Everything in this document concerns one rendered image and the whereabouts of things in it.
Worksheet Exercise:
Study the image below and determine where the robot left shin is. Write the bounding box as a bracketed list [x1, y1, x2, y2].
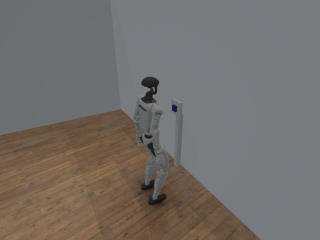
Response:
[145, 156, 156, 185]

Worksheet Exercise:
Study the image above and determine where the panel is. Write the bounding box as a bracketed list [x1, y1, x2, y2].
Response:
[171, 98, 183, 167]

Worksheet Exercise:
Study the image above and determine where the left robot upper arm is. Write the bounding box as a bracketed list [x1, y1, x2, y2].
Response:
[133, 95, 145, 121]

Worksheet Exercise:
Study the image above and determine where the button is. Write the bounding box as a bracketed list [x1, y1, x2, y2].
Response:
[172, 104, 177, 112]

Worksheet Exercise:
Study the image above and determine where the robot torso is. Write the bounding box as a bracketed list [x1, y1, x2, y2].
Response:
[139, 99, 159, 150]

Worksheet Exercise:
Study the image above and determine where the right robot hand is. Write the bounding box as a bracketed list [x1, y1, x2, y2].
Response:
[155, 155, 166, 171]

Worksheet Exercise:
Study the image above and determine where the right robot upper arm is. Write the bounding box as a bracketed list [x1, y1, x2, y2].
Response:
[149, 103, 163, 136]

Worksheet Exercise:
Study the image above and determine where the left robot hand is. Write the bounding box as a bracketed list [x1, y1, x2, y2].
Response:
[136, 133, 143, 147]

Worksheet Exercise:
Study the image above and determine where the robot right forearm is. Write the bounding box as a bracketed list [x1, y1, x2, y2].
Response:
[151, 130, 162, 157]

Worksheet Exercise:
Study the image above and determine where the robot left forearm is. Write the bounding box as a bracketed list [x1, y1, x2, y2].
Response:
[133, 118, 142, 135]

